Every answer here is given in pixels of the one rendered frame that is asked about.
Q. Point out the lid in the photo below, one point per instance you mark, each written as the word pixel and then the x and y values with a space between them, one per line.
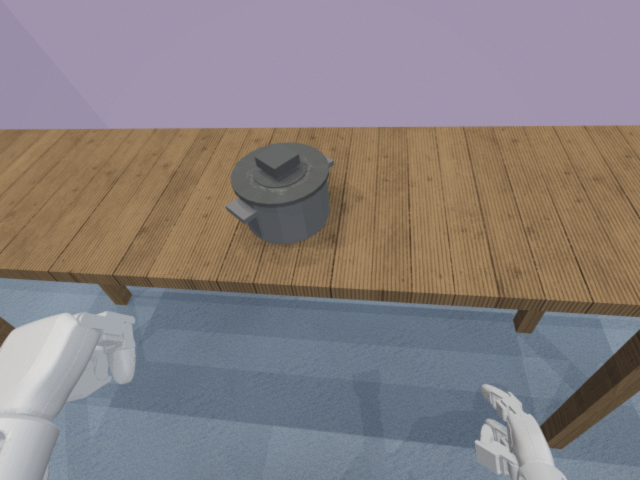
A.
pixel 256 187

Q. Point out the robot left forearm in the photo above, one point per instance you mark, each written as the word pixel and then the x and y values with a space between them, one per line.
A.
pixel 26 444

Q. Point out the left robot hand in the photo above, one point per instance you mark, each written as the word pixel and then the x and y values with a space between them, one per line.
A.
pixel 63 358

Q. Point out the pot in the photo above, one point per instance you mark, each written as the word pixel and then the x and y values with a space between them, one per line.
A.
pixel 285 225

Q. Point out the table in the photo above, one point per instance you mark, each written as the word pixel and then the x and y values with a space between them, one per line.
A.
pixel 531 218

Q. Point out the knob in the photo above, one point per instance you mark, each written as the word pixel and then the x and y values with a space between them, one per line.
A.
pixel 277 160

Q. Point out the right robot hand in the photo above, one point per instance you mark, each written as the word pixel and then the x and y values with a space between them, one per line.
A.
pixel 520 443

